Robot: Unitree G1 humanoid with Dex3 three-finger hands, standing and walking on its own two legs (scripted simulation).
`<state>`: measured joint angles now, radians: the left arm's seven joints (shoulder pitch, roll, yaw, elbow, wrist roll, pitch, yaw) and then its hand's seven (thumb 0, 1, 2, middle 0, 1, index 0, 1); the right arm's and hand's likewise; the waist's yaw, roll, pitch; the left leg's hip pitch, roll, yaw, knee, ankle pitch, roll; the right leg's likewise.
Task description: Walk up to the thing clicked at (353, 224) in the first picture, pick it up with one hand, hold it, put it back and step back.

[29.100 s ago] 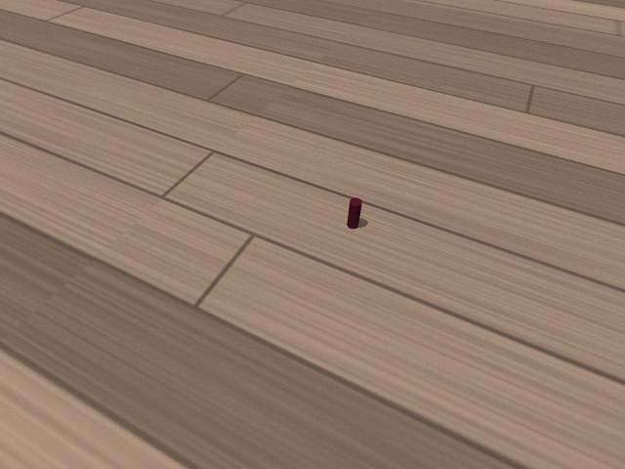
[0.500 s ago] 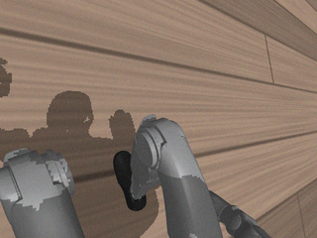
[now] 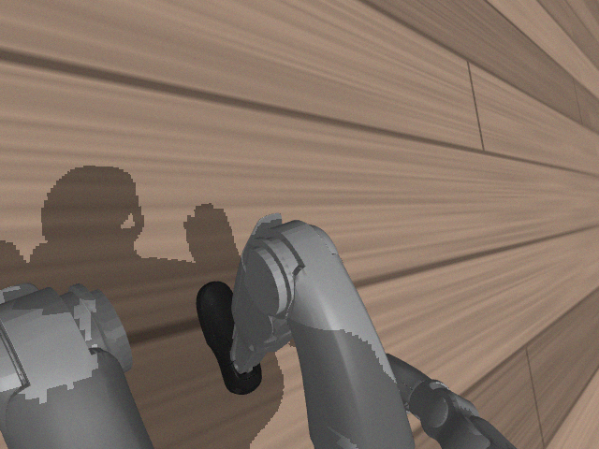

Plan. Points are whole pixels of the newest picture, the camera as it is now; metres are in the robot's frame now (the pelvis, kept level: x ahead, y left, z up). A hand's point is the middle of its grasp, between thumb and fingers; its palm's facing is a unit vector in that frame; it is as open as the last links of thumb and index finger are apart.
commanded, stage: loosen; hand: left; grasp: from the side
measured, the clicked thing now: out of the picture +0.48 +0.25 -0.23
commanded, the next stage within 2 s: open in 0.06 s
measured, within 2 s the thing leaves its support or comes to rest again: rests again in 0.24 s
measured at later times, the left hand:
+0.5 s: hand out of the picture +0.49 +0.24 -0.19, palm faces +0.24 -0.97 -0.02, open 11.1 cm
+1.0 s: hand out of the picture +0.49 +0.32 -0.12, palm faces +0.35 -0.93 -0.07, open 15.7 cm
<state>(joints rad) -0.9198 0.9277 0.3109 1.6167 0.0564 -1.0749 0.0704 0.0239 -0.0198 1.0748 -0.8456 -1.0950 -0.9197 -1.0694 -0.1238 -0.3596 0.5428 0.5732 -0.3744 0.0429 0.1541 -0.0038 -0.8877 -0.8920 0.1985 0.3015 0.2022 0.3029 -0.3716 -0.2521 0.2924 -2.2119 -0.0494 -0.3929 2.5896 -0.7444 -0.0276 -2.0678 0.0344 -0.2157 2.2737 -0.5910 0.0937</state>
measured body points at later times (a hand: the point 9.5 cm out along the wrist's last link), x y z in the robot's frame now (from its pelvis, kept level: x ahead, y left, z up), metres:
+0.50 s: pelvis +0.00 +0.00 +0.00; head +0.26 +0.19 +0.31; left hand +0.47 +0.29 -0.18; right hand +0.13 -0.25 -0.04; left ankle +0.07 +0.12 -0.28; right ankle +0.15 -0.14 -0.28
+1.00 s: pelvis +0.00 +0.00 +0.01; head +0.24 +0.19 +0.34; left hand +0.47 +0.37 -0.12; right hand +0.13 -0.25 -0.04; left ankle +0.07 +0.12 -0.28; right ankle +0.15 -0.14 -0.28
